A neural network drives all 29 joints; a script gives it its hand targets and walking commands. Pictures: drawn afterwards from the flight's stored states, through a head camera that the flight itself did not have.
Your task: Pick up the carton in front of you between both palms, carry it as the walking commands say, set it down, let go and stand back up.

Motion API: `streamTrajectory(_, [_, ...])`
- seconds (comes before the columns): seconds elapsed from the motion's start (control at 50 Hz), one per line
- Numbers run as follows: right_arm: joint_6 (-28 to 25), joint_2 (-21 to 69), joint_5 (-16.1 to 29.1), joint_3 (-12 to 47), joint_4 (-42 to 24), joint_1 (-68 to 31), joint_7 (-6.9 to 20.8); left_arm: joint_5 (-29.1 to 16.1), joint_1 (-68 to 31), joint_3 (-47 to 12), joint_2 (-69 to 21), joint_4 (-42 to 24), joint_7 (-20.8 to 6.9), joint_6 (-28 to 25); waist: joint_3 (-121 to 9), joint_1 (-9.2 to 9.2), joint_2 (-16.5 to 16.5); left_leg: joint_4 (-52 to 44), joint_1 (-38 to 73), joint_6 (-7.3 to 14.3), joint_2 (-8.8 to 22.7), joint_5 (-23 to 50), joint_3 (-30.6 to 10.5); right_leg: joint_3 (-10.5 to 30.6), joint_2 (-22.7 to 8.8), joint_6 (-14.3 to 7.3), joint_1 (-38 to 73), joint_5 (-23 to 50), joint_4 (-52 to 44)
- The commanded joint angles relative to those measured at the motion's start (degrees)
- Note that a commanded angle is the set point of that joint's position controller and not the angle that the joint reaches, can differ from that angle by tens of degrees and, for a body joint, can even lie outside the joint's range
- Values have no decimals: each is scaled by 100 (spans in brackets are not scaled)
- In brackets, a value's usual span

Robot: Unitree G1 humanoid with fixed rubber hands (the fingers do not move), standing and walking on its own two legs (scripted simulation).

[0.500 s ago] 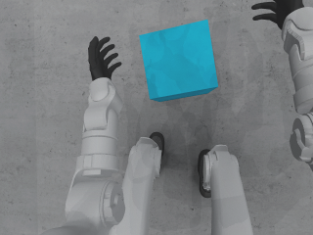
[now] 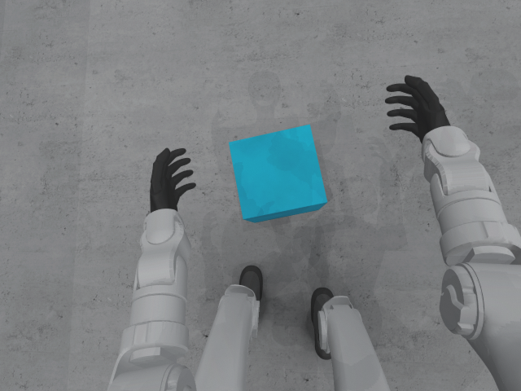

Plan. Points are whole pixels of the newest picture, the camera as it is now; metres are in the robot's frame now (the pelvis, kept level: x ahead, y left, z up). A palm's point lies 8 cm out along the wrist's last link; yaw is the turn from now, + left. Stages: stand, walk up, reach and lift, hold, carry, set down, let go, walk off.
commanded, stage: let go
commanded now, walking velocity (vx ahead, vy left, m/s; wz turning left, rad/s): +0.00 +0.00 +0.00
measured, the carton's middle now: (278, 180) +0.49 +0.05 -0.54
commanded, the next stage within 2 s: stand in 1.18 s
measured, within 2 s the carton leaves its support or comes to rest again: neither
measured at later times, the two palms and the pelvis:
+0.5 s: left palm (52, 312) +0.24 +0.26 +0.02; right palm (488, 250) +0.32 -0.19 +0.00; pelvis +0.07 +0.03 +0.09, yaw +0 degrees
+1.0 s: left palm (48, 317) +0.24 +0.25 +0.04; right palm out of the picture +0.23 -0.22 +0.04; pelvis +0.07 +0.02 +0.10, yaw +0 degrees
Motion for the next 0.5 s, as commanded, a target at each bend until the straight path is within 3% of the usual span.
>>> streamTrajectory(0.0, [-201,-106,15,-167,-1140,-38,-358,105,447,-182,720,-700,-323,-273,-5409,-34,-862,-197,3076,-52,-392,1979,605,218,-77,314,4307,3779,-879])
streamTrajectory(0.1, [-341,175,230,-15,-1876,1159,-708,-44,1315,-626,1246,-691,-782,-348,-4345,-46,-522,-649,4272,84,-264,1575,461,101,-74,339,4004,2477,-1599])
streamTrajectory(0.22, [-489,217,468,261,-2158,2602,-683,-371,2691,-1144,1616,-601,-1061,-418,-2907,-83,-280,-1243,5515,102,-139,1181,264,-82,-82,233,3919,1024,-2270])
streamTrajectory(0.34, [-717,225,603,431,-2154,3974,-574,-671,3734,-1498,1817,-874,-1063,-594,-2008,-153,-52,-1746,6736,57,-91,1802,69,-108,-74,160,4460,1122,-2695])
streamTrajectory(0.48, [-857,209,630,460,-2344,5262,-523,-764,4369,-1644,2040,-1118,-1013,-653,-1289,-357,50,-2232,7838,22,-87,2552,-52,-152,-61,151,5201,1521,-3214])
